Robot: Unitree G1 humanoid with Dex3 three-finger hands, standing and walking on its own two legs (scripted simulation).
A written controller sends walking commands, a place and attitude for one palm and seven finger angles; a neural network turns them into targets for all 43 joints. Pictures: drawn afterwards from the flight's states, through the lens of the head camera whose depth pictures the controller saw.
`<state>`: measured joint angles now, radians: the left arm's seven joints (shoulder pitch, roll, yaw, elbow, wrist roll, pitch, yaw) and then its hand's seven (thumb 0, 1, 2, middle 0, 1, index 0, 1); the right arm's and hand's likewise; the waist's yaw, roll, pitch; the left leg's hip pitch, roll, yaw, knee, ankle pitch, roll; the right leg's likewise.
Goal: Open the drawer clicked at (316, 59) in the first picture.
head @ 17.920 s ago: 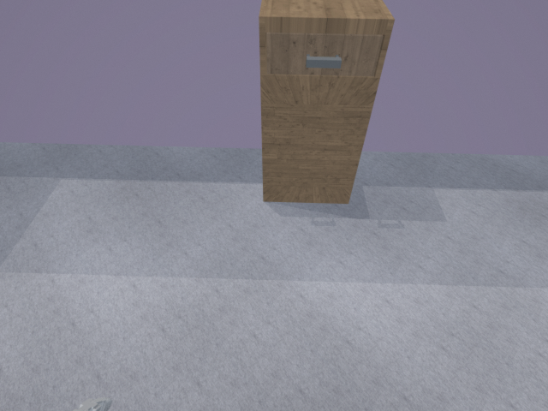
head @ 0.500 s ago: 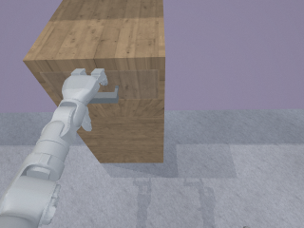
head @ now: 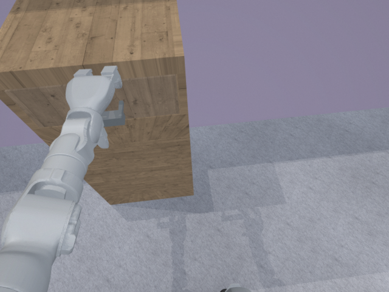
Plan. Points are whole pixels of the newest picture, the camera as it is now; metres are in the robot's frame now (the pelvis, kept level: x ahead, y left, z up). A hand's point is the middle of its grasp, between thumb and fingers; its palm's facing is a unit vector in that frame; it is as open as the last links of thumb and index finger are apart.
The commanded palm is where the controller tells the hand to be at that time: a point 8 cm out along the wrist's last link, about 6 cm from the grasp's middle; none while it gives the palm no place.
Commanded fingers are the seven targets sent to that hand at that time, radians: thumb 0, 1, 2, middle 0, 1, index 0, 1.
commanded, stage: move the hooked fingers above the handle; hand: left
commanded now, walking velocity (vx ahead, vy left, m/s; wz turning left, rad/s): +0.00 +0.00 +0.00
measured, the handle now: (100, 112) +0.54 +0.20 +0.00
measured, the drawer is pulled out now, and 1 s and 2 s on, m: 0.00 0.00 0.00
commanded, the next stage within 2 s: none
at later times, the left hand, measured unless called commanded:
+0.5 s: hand (103, 109) +0.50 +0.17 +0.06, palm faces +0.07 -0.08 -0.99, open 13.9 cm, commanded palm +0.49 +0.22 +0.12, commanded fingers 0.00 -0.50 0.30 -0.30 -1.20 -0.30 -1.20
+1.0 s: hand (68, 121) +0.48 +0.25 +0.06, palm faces -0.15 +0.04 -0.99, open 13.8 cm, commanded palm +0.48 +0.23 +0.12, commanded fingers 0.00 -0.50 0.30 -0.30 -1.20 -0.30 -1.20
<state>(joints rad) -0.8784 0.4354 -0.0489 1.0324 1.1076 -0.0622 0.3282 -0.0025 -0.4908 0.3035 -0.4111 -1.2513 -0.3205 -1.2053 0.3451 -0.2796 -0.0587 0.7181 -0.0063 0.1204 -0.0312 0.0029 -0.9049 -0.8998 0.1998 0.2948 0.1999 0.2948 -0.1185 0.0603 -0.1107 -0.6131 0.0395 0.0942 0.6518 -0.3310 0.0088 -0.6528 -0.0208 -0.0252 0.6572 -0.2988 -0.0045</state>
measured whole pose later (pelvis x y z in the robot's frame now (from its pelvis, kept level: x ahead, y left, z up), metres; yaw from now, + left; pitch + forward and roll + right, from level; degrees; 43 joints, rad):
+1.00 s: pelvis -0.02 +0.00 +0.00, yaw +0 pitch +16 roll +0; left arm -0.92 0.60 -0.05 1.12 1.06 -0.07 0.16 0.00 -0.49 0.30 -0.32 -1.21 -0.33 -1.21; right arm 0.35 -0.29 -0.03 0.67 0.03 0.09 -0.11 0.00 -0.90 -0.90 0.20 0.30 0.20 0.30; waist -0.12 0.05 -0.07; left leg -0.63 0.04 0.09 0.65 -0.30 0.01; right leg -0.66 -0.02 -0.03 0.65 -0.27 0.00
